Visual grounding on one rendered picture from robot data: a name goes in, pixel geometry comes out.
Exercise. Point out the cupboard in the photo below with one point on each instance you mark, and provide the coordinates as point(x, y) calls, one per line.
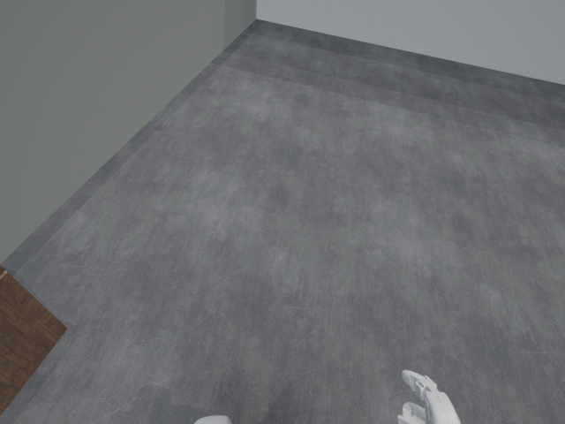
point(28, 332)

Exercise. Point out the robot right hand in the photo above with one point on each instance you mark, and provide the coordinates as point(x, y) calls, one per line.
point(438, 407)

